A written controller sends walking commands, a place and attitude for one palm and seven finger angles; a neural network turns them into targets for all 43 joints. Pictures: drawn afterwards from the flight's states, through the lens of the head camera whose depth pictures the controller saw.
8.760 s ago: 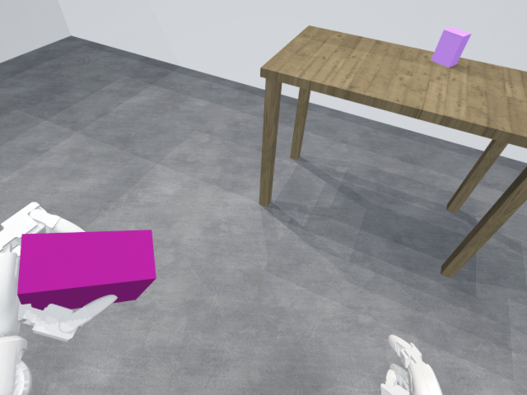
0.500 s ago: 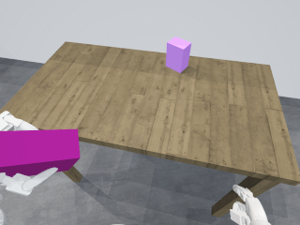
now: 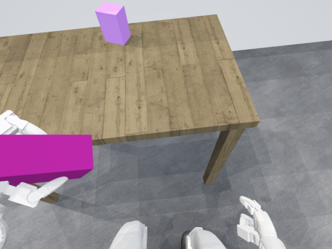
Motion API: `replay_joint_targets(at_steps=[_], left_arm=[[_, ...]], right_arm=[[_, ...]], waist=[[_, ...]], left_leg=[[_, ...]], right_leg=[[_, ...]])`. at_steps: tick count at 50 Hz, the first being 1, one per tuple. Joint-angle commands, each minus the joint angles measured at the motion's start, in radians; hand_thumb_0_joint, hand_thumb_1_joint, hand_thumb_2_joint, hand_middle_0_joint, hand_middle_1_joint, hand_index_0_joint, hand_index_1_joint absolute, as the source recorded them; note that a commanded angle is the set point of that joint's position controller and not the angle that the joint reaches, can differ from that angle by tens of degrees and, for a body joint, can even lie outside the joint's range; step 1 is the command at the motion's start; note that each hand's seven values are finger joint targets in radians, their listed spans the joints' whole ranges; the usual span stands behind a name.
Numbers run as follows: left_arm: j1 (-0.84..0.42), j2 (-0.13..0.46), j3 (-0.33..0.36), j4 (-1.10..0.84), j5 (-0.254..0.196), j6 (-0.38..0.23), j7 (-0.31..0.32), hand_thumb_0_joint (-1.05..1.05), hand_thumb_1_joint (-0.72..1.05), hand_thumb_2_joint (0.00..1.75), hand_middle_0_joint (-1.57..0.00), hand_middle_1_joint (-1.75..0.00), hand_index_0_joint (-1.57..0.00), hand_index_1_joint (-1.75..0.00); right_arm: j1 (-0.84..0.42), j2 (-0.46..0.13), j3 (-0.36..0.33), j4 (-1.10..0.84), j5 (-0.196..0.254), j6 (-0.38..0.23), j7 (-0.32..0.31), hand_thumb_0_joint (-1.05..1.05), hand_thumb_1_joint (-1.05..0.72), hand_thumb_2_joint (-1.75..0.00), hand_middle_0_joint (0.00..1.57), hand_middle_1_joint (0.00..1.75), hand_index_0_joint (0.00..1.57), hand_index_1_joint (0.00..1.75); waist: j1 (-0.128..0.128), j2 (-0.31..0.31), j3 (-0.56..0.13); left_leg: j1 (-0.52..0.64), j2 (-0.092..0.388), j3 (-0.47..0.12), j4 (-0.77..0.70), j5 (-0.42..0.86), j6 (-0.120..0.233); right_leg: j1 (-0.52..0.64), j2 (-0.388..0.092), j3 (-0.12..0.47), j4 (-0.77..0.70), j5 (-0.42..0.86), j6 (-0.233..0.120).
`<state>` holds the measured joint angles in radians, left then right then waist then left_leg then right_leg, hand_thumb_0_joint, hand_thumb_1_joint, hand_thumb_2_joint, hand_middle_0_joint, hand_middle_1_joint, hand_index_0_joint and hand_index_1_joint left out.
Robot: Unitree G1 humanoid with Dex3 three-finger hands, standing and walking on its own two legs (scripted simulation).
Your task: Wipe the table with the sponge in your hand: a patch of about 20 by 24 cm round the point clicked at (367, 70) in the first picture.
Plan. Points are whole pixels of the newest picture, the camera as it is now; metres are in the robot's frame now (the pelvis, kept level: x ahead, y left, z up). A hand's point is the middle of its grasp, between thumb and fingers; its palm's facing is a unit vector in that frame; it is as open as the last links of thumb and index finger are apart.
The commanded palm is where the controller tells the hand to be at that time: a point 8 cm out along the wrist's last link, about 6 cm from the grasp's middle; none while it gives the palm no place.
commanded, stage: turn to face it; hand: left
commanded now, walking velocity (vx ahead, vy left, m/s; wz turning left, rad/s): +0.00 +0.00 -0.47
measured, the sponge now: (61, 160) +0.25 +0.19 +0.14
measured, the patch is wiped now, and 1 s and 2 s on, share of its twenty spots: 0.00 0.00 0.00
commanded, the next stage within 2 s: come to a stop and stand still in 0.42 s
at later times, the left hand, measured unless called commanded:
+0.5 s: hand (54, 188) +0.20 +0.17 +0.17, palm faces +0.28 -0.87 -0.42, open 10.1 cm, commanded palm +0.16 +0.21 +0.19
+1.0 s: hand (52, 219) +0.16 +0.16 +0.17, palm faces +0.21 -0.87 -0.45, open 10.1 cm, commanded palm +0.13 +0.20 +0.19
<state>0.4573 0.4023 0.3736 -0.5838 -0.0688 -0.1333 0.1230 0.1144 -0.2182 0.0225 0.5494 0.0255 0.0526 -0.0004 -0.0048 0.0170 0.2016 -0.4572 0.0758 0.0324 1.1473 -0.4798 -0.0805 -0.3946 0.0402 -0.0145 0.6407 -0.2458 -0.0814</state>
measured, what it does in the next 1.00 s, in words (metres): walks backwards: left foot, then right foot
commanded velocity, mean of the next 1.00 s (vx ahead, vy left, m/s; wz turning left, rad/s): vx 0.03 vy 0.04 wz -0.15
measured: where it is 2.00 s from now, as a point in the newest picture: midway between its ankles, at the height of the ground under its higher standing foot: outside the picture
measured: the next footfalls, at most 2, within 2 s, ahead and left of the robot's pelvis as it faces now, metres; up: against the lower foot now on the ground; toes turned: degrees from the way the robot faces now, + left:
left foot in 0.26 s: +0.01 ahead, +0.14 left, +0.00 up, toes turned -3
right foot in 0.50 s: -0.01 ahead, -0.13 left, +0.00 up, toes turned -15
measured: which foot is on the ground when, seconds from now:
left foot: up 0.00-0.24, down 0.26-0.52, up 0.54-0.86, down 0.88-1.00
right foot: down 0.00-0.28, up 0.30-0.48, down 0.50-1.00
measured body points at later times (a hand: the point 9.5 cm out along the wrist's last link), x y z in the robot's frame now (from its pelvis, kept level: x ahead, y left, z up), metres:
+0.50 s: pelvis -0.05 -0.03 -0.01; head -0.04 -0.04 +0.44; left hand +0.18 +0.22 +0.19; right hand +0.09 -0.26 -0.10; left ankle -0.03 +0.14 -0.72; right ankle -0.05 -0.12 -0.73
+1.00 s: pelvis -0.10 -0.03 +0.01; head -0.10 -0.04 +0.46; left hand +0.14 +0.20 +0.20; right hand -0.02 -0.32 -0.08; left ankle -0.08 +0.09 -0.72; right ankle -0.05 -0.12 -0.72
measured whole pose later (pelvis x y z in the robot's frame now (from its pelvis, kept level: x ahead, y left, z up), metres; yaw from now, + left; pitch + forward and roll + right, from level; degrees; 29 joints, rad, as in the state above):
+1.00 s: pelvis -0.10 -0.03 +0.01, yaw -14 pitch -2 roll +1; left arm 0.52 0.37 0.35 -0.47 0.00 -0.18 0.15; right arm 0.26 -0.25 -0.03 0.61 0.02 -0.02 -0.06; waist 0.01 -0.01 0.02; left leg -0.17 0.02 0.07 0.50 -0.30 -0.01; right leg -0.31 0.03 -0.07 0.53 -0.20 -0.04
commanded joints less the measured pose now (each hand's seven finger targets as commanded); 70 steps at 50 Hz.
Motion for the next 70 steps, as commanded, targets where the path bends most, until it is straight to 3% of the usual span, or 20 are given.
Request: replay_joint_targets(at_steps=[1, 11, 15, 19, 23, 24, 26, 27, 30, 32, 41, 47, 51, 52, 53, 54, 57, 63, 66, 70], left_arm=[[0.121, 0.231, 0.252, -0.306, -0.019, -0.108, 0.05, 0.0, 0.1, 1.3, -1.2, -1.6, -1.2, -1.6], [0.138, 0.173, 0.187, -0.171, 0.003, -0.085, 0.042, 0.0, 0.1, 1.3, -1.2, -1.6, -1.2, -1.6], [0.047, 0.179, 0.169, -0.169, 0.032, -0.091, 0.037, 0.0, 0.1, 1.3, -1.2, -1.6, -1.2, -1.6], [-0.079, 0.095, 0.046, -0.187, 0.039, -0.081, 0.026, 0.0, 0.1, 1.3, -1.2, -1.6, -1.2, -1.6], [-0.232, 0.115, 0.025, -0.186, 0.051, -0.082, 0.04, 0.0, 0.1, 1.3, -1.2, -1.6, -1.2, -1.6], [-0.244, 0.131, 0.041, -0.162, 0.054, -0.087, 0.039, 0.0, 0.1, 1.3, -1.2, -1.6, -1.2, -1.6], [-0.253, 0.203, 0.098, -0.135, 0.046, -0.086, 0.046, 0.0, 0.1, 1.3, -1.2, -1.6, -1.2, -1.6], [-0.244, 0.206, 0.114, -0.137, 0.034, -0.079, 0.046, 0.0, 0.1, 1.3, -1.2, -1.6, -1.2, -1.6], [0.012, 0.201, 0.17, -0.143, 0.021, -0.097, 0.044, 0.0, 0.1, 1.3, -1.2, -1.6, -1.2, -1.6], [0.088, 0.183, 0.186, -0.144, 0.021, -0.113, 0.047, 0.0, 0.1, 1.3, -1.2, -1.6, -1.2, -1.6], [0.095, 0.139, 0.128, -0.114, 0.034, -0.11, 0.061, 0.0, 0.1, 1.3, -1.2, -1.6, -1.2, -1.6], [-0.032, 0.153, 0.099, -0.137, 0.056, -0.12, 0.053, 0.0, 0.1, 1.3, -1.2, -1.6, -1.2, -1.6], [-0.134, 0.122, 0.049, -0.073, 0.068, -0.119, 0.047, 0.0, 0.1, 1.3, -1.2, -1.6, -1.2, -1.6], [-0.177, 0.139, 0.055, -0.102, 0.067, -0.123, 0.047, 0.0, 0.1, 1.3, -1.2, -1.6, -1.2, -1.6], [-1.055, 0.849, 0.58, -0.123, 0.153, -0.184, 0.044, 0.0, 0.1, 1.3, -1.2, -1.6, -1.2, -1.6], [-0.554, 0.316, 0.212, 0.323, 0.091, -0.174, -0.013, 0.0, 0.1, 1.3, -1.2, -1.6, -1.2, -1.6], [-0.314, 0.101, 0.052, 0.185, 0.026, -0.198, -0.021, 0.0, 0.1, 1.3, -1.2, -1.6, -1.2, -1.6], [-0.138, 0.106, 0.025, -0.023, 0.029, -0.204, -0.024, 0.0, 0.1, 1.3, -1.2, -1.6, -1.2, -1.6], [-0.148, 0.183, 0.132, 0.002, 0.025, -0.193, -0.017, 0.0, 0.1, 1.3, -1.2, -1.6, -1.2, -1.6], [-0.246, 0.193, 0.162, -0.042, 0.022, -0.2, -0.021, 0.0, 0.1, 1.3, -1.2, -1.6, -1.2, -1.6]], right_arm=[[-0.063, -0.078, -0.052, -0.177, -0.01, -0.031, 0.004, 0.0, -0.9, -0.9, 0.2, 0.3, 0.2, 0.3], [0.002, -0.118, -0.076, -0.154, 0.006, -0.035, -0.016, 0.0, -0.9, -0.9, 0.2, 0.3, 0.2, 0.3], [-0.03, -0.117, -0.079, -0.163, 0.004, -0.068, -0.045, 0.0, -0.9, -0.9, 0.2, 0.3, 0.2, 0.3], [0.01, -0.119, -0.075, -0.142, 0.004, -0.116, -0.039, 0.0, -0.9, -0.9, 0.2, 0.3, 0.2, 0.3], [0.014, -0.132, -0.07, -0.13, 0.001, -0.163, -0.037, 0.0, -0.9, -0.9, 0.2, 0.3, 0.2, 0.3], [0.018, -0.124, -0.068, -0.126, 0.0, -0.17, -0.034, 0.0, -0.9, -0.9, 0.2, 0.3, 0.2, 0.3], [-0.009, -0.076, -0.056, -0.136, -0.002, -0.17, -0.034, 0.0, -0.9, -0.9, 0.2, 0.3, 0.2, 0.3], [-0.031, -0.096, -0.071, -0.134, 0.001, -0.171, -0.032, 0.0, -0.9, -0.9, 0.2, 0.3, 0.2, 0.3], [-0.042, -0.051, -0.039, -0.113, -0.011, -0.133, -0.032, 0.0, -0.9, -0.9, 0.2, 0.3, 0.2, 0.3], [-0.029, -0.044, -0.034, -0.112, -0.012, -0.103, -0.022, 0.0, -0.9, -0.9, 0.2, 0.3, 0.2, 0.3], [0.028, -0.089, -0.062, -0.111, -0.015, -0.111, -0.044, 0.0, -0.9, -0.9, 0.2, 0.3, 0.2, 0.3], [0.006, -0.122, -0.071, -0.11, -0.005, -0.133, -0.068, 0.0, -0.9, -0.9, 0.2, 0.3, 0.2, 0.3], [0.015, -0.114, -0.065, -0.093, -0.012, -0.153, -0.068, 0.0, -0.9, -0.9, 0.2, 0.3, 0.2, 0.3], [0.019, -0.113, -0.067, -0.09, -0.016, -0.158, -0.067, 0.0, -0.9, -0.9, 0.2, 0.3, 0.2, 0.3], [0.19, -0.077, -0.079, -0.023, -0.06, -0.241, -0.066, 0.0, -0.9, -0.9, 0.2, 0.3, 0.2, 0.3], [0.103, -0.034, -0.065, -0.027, -0.048, -0.247, -0.056, 0.0, -0.9, -0.9, 0.2, 0.3, 0.2, 0.3], [0.044, -0.065, -0.053, -0.108, -0.007, -0.256, -0.027, 0.0, -0.9, -0.9, 0.2, 0.3, 0.2, 0.3], [0.012, -0.091, -0.034, -0.129, -0.005, -0.276, 0.0, 0.0, -0.9, -0.9, 0.2, 0.3, 0.2, 0.3], [0.014, -0.099, -0.046, -0.139, -0.008, -0.276, -0.007, 0.0, -0.9, -0.9, 0.2, 0.3, 0.2, 0.3], [0.011, -0.092, -0.042, -0.145, -0.016, -0.281, -0.016, 0.0, -0.9, -0.9, 0.2, 0.3, 0.2, 0.3]], waist=[[0.025, -0.063, -0.446], [0.009, -0.1, -0.384], [0.029, 0.227, -0.26], [0.028, 0.244, -0.172], [0.019, 0.205, -0.18], [0.02, 0.127, -0.19], [0.01, -0.275, -0.228], [0.028, -0.276, -0.277], [0.021, -0.03, -0.293], [0.012, -0.045, -0.395], [-0.005, -0.107, -0.364], [0.02, 0.185, -0.24], [0.01, 0.02, -0.148], [0.004, -0.025, -0.161], [0.032, -0.225, -0.043], [0.038, -0.182, -0.302], [0.058, 0.0, -0.312], [0.061, 0.091, -0.213], [0.059, -0.054, -0.228], [0.053, 0.104, -0.222]], left_leg=[[-0.067, -0.001, -0.042, -0.095, 0.031, -0.001], [0.317, -0.021, 0.003, -0.701, 0.132, 0.068], [0.186, 0.344, -0.232, -0.887, 0.247, 0.259], [0.134, 0.249, 0.004, -0.779, 0.37, 0.19], [0.12, 0.211, 0.009, -0.638, 0.333, 0.124], [0.118, 0.176, 0.032, -0.535, 0.279, 0.1], [-0.004, -0.028, 0.069, -0.183, -0.079, 0.028], [0.016, -0.027, -0.012, -0.042, -0.101, 0.03], [-0.033, -0.009, -0.068, -0.018, 0.049, 0.04], [-0.007, -0.014, -0.047, -0.186, 0.058, 0.043], [0.259, -0.064, 0.035, -0.741, 0.148, 0.094], [0.11, 0.138, -0.122, -0.871, 0.076, 0.173], [0.042, 0.013, -0.029, -0.729, -0.014, 0.121], [0.106, -0.016, -0.016, -0.671, 0.008, 0.11], [0.152, -0.088, 0.093, -0.525, 0.207, 0.081], [0.168, -0.109, -0.032, -0.507, 0.149, 0.108], [0.249, -0.092, -0.003, -0.678, 0.121, 0.11], [0.01, 0.049, -0.162, -0.984, -0.012, 0.162], [0.03, 0.043, -0.13, -0.909, 0.155, 0.153], [-0.015, 0.035, -0.139, -0.931, 0.05, 0.151]], right_leg=[[0.396, -0.284, 0.344, -0.229, 0.464, -0.085], [0.111, -0.186, 0.344, -0.282, 0.046, 0.002], [-0.07, 0.003, 0.058, 0.348, -0.206, 0.115], [-0.048, -0.052, -0.019, 0.265, -0.22, 0.126], [0.152, -0.037, -0.09, -0.065, -0.091, 0.128], [0.188, -0.071, -0.045, -0.17, 0.013, 0.107], [0.174, -0.357, 0.397, -0.324, 0.327, -0.044], [0.155, -0.405, 0.473, -0.382, 0.237, -0.063], [0.224, -0.346, 0.377, -0.33, 0.23, -0.085], [0.355, -0.317, 0.242, -0.279, 0.338, -0.075], [0.28, -0.252, 0.206, -0.343, 0.002, -0.002], [0.208, -0.082, 0.046, -0.117, -0.08, 0.081], [0.177, -0.151, 0.175, -0.294, -0.119, 0.059], [0.125, -0.181, 0.233, -0.352, -0.161, 0.041], [-0.026, -0.116, 0.23, -0.426, 0.045, 0.118], [0.172, -0.233, 0.267, -0.339, 0.101, 0.034], [0.263, -0.249, 0.28, -0.396, -0.001, 0.03], [0.37, -0.058, 0.059, -0.127, -0.094, 0.077], [0.385, -0.064, 0.049, -0.132, 0.041, 0.079], [0.416, -0.07, 0.069, -0.121, 0.042, 0.07]])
